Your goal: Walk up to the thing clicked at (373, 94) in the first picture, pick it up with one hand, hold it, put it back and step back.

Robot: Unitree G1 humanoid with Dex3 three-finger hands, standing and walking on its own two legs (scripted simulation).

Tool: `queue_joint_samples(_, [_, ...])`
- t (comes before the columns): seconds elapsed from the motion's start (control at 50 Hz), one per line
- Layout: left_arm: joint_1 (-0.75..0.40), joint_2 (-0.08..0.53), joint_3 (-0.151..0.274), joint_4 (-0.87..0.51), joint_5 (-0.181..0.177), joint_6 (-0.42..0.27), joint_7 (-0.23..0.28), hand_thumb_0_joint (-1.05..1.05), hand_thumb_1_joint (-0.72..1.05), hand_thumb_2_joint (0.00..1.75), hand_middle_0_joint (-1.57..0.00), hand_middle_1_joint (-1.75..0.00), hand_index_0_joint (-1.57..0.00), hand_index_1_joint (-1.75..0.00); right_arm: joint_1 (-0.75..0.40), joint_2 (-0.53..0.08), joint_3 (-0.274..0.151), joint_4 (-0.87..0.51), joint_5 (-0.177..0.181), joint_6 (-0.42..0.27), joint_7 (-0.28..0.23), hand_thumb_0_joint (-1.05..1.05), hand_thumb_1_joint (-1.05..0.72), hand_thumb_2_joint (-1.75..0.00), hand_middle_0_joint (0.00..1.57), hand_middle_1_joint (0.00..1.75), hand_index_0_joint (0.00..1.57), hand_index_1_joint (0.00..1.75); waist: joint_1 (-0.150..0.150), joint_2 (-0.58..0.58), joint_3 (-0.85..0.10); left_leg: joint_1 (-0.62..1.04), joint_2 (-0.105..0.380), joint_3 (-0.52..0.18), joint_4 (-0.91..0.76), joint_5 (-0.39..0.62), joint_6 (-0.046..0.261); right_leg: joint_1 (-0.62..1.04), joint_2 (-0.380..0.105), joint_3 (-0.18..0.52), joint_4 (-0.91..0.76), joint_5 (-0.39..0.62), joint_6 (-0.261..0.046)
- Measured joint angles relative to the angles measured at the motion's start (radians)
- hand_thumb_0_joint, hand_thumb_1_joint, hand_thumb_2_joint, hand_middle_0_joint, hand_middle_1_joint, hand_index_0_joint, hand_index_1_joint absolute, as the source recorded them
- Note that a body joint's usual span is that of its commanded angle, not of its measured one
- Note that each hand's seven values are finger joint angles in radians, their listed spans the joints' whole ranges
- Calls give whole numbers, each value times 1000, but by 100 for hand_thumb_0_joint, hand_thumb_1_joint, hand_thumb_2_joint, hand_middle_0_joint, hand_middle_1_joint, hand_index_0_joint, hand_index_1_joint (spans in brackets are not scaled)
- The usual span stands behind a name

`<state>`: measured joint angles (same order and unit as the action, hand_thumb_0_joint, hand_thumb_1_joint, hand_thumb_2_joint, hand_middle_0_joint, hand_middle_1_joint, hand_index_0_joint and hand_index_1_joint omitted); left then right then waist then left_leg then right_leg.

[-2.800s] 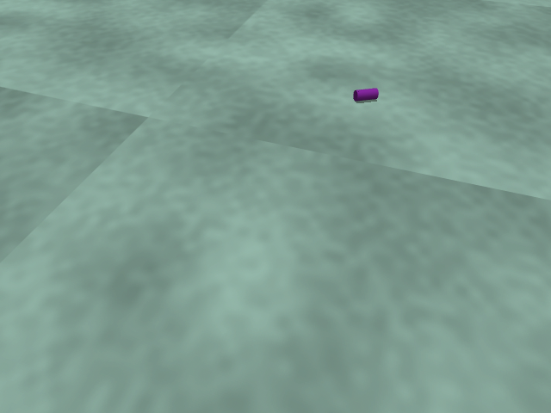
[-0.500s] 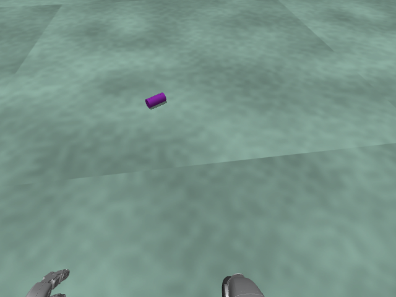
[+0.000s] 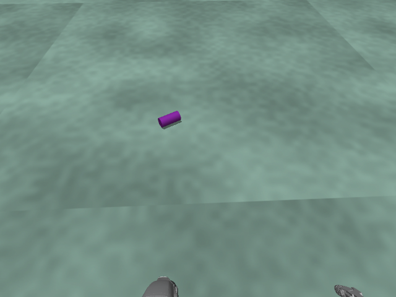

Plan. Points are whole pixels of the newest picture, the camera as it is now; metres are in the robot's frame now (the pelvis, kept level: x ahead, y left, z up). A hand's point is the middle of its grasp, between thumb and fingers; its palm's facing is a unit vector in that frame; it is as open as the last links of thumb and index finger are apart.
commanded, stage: walk up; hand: left
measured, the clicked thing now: (169, 119) +1.39 +0.28 -0.73
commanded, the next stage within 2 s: none
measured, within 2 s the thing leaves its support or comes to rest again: neither
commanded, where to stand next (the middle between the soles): +1.01 +0.04 m, yaw +0 degrees
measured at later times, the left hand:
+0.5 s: hand (103, 206) +0.36 +0.29 -0.13, palm faces -0.08 -0.93 -0.35, open 7.4 cm
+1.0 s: hand (120, 167) +0.49 +0.28 -0.12, palm faces +0.05 -0.92 -0.39, open 7.4 cm
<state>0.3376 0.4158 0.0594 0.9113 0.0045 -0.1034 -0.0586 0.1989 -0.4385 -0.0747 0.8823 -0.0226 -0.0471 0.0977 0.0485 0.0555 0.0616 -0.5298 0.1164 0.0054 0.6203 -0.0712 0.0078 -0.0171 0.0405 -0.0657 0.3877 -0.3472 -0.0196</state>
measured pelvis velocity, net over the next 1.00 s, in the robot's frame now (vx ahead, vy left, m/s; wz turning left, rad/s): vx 0.45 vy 0.00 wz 0.04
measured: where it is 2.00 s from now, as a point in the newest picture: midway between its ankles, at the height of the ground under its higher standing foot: (200, 185)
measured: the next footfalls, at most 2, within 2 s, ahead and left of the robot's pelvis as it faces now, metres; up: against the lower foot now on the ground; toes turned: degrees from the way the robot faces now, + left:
left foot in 0.06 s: +0.21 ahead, +0.14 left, +0.00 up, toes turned +5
right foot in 0.56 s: +0.47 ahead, -0.11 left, +0.00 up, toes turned -5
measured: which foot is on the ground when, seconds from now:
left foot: up 0.00-0.04, down 0.06-0.60, up 0.62-1.00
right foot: down 0.00-0.10, up 0.12-0.54, down 0.56-1.00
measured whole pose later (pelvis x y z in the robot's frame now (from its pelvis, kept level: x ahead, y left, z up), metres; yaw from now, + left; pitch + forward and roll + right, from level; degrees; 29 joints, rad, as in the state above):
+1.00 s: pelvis +0.45 +0.00 +0.01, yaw +2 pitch -3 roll -2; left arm 0.32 0.40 0.06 0.87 0.01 -0.09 -0.05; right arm 0.27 -0.43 -0.07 0.91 -0.03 -0.02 0.08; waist 0.03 0.06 0.08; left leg -0.49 0.09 -0.04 0.68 -0.12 0.00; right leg -0.07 0.01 -0.14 0.41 -0.28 -0.03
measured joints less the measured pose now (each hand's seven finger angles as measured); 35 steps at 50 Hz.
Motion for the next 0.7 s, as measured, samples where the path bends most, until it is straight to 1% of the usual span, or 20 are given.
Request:
queue_joint_samples(0.04, [10, 19, 4, 0, 0, 3, 2, 1, 90, 90, -21, -30, -20, -30, -6, 7, 0, 6, -1, -2, 3, 1, -90, -90, 20, 30, 20, 30, 6, -13, -5, 44, -13, 18, -58, 5, 15, 26, -7, -5, 27, -57, 14])
queue_joint_samples(0.06, [15, 30, 6, 2, 0, 7, 5, 1, 90, 90, -21, -30, -20, -30, -8, 14, -1, 9, -3, -5, 2, 1, -90, -90, 20, 30, 20, 30, 7, -29, -9, 69, -27, 28, -73, -3, 17, 33, -19, -6, 53, -93, 22])
queue_joint_samples(0.08, [10, 44, 9, 7, -1, 14, 10, 1, 90, 90, -21, -30, -20, -30, -18, 32, -2, 13, -6, -10, -2, 1, -90, -90, 20, 30, 20, 30, 6, -69, -1, 80, -56, 46, -55, -29, 15, 28, -55, -3, 109, -131, 17])
queue_joint_samples(0.1, [4, 49, 12, 10, -3, 23, 17, 1, 90, 90, -21, -30, -20, -30, -28, 45, 2, 8, -14, -19, -4, 1, -91, -90, 20, 30, 20, 30, 7, -102, 12, 92, -78, 68, -34, -59, 19, -4, -88, 11, 213, -144, 5])
queue_joint_samples(0.12, [0, 41, 11, 10, -11, 31, 24, 1, 90, 90, -21, -30, -20, -30, -33, 47, 5, -6, -20, -29, -6, 1, -90, -90, 20, 30, 20, 30, 3, -104, 20, 96, -80, 76, -8, -92, 23, -61, -84, 38, 357, -139, -3])
queue_joint_samples(0.16, [-10, 23, -7, 15, -14, 41, 31, 1, 90, 90, -21, -30, -20, -30, -30, 53, 7, -31, -6, -45, -14, 1, -90, -90, 20, 30, 20, 30, -18, -80, 30, 130, -68, 71, 3, -133, 33, -179, -41, 69, 614, -139, -21])
queue_joint_samples(0.18, [-16, 20, -17, 18, -14, 42, 31, 1, 90, 90, -21, -30, -20, -30, -22, 60, 10, -38, 3, -47, -20, 1, -90, -90, 20, 30, 20, 30, -26, -77, 30, 162, -66, 73, -18, -139, 33, -232, -29, 83, 691, -114, -24])
queue_joint_samples(0.22, [-24, 20, -27, 14, -20, 38, 23, 1, 90, 90, -21, -30, -20, -30, 3, 72, 22, -41, 14, -47, -32, 1, -90, -90, 20, 30, 20, 30, -38, -86, 25, 236, -74, 83, -82, -140, 29, -320, -35, 108, 739, -45, -23])
queue_joint_samples(0.3, [-52, 26, -24, -11, -21, 38, 5, 1, 90, 90, -21, -30, -20, -30, 66, 78, 36, -28, 22, -46, -41, 1, -90, -90, 21, 30, 20, 30, -53, -105, 14, 354, -97, 91, -171, -157, 36, -450, -85, 122, 676, 46, 0])
queue_joint_samples(0.36, [-70, 30, -16, -18, -12, 44, -8, 0, 90, 90, -21, -30, -20, -30, 104, 74, 37, -13, 20, -45, -41, 1, -90, -90, 21, 30, 20, 30, -53, -115, 7, 430, -111, 105, -215, -182, 34, -508, -125, 107, 566, 110, 18])
queue_joint_samples(0.4, [-84, 28, -11, -14, -7, 53, -17, 0, 90, 90, -21, -30, -20, -30, 125, 67, 35, -7, 20, -47, -40, 1, -90, -90, 21, 30, 20, 30, -60, -116, 5, 472, -119, 110, -240, -200, 29, -526, -144, 89, 473, 153, 24])
queue_joint_samples(0.44, [-101, 23, -8, -10, -3, 59, -24, 0, 90, 90, -21, -30, -20, -30, 142, 58, 31, -4, 21, -46, -38, 1, -90, -90, 21, 30, 20, 30, -69, -110, 8, 508, -124, 111, -253, -223, 21, -521, -153, 71, 366, 205, 22])
queue_joint_samples(0.48, [-120, 15, -5, -8, -1, 59, -27, 0, 90, 90, -20, -30, -20, -30, 157, 48, 27, -1, 20, -42, -39, 1, -90, -90, 21, 30, 20, 30, -76, -102, 15, 538, -127, 112, -251, -254, 10, -501, -150, 57, 267, 253, 12])
queue_joint_samples(0.54, [-144, 2, -3, -7, 1, 56, -27, 0, 90, 90, -20, -30, -20, -30, 177, 36, 21, 0, 18, -30, -44, 1, -90, -90, 21, 30, 20, 30, -88, -86, 15, 567, -125, 110, -212, -326, -10, -448, -129, 33, 182, 262, -5])
queue_joint_samples(0.56, [-149, -1, -3, -8, 1, 53, -26, 0, 90, 90, -20, -30, -20, -30, 185, 32, 19, 0, 18, -26, -46, 1, -90, -90, 21, 30, 20, 30, -92, -78, 11, 570, -119, 106, -182, -360, -18, -419, -118, 24, 161, 260, -11])
queue_joint_samples(0.58, [-159, -15, 0, -6, 1, 47, -21, 0, 90, 90, -20, -30, -20, -30, 185, 23, 16, 5, 16, -20, -50, 1, -90, -90, 21, 30, 20, 30, -91, -48, 16, 565, -94, 101, -129, -399, -18, -406, -96, 12, 170, 259, -14])
queue_joint_samples(0.6, [-171, -31, 0, -7, 3, 39, -17, 0, 90, 90, -20, -30, -20, -30, 177, 17, 13, 12, 15, -13, -55, 1, -90, -90, 20, 30, 20, 30, -92, -13, 28, 541, -61, 88, -38, -423, -3, -395, -73, -8, 194, 231, -17])
queue_joint_samples(0.62, [-178, -38, -2, -16, 5, 29, -13, 0, 90, 90, -21, -30, -20, -30, 169, 21, 13, 14, 16, -6, -59, 1, -90, -90, 20, 30, 20, 30, -91, -2, 37, 495, -56, 60, 86, -419, 13, -389, -67, -20, 220, 199, -21])
queue_joint_samples(0.66, [-180, -44, -8, -37, -2, 14, -7, 0, 90, 90, -21, -30, -20, -30, 154, 34, 27, 19, 18, 0, -61, 1, -90, -90, 20, 30, 20, 30, -73, -20, 45, 385, -99, 23, 332, -426, 32, -367, -81, -14, 240, 156, -28])
queue_joint_samples(0.7, [-168, -56, -15, -48, -10, 10, 1, 0, 90, 90, -21, -30, -20, -30, 136, 34, 37, 25, 23, 0, -59, 1, -90, -90, 20, 30, 20, 30, -56, -25, 47, 282, -127, -5, 482, -385, 40, -313, -89, -10, 197, 152, -30])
